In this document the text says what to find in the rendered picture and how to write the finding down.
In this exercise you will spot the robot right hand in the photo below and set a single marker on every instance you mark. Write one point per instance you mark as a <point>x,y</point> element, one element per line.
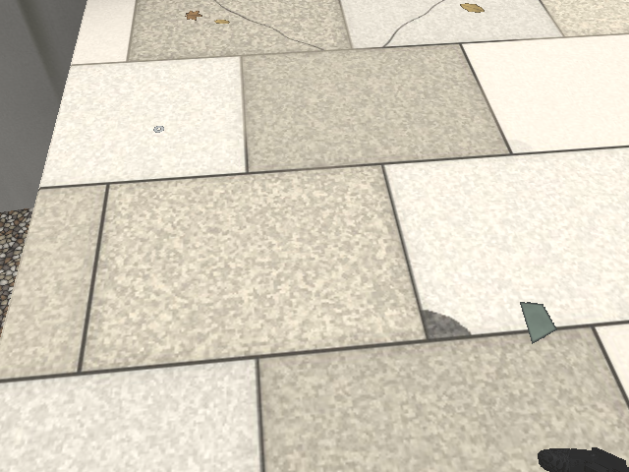
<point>580,460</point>

